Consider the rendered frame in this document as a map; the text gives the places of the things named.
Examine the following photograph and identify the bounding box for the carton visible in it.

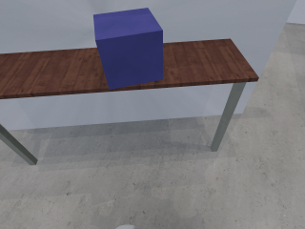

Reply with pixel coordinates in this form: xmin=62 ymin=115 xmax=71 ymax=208
xmin=93 ymin=8 xmax=163 ymax=90

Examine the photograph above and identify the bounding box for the table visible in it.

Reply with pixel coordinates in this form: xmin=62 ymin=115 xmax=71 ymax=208
xmin=0 ymin=38 xmax=259 ymax=165

